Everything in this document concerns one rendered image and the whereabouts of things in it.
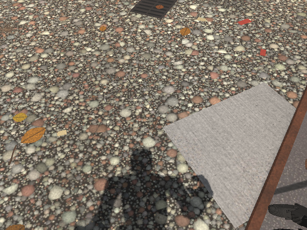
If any right robot hand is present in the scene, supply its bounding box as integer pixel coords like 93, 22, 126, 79
268, 203, 307, 230

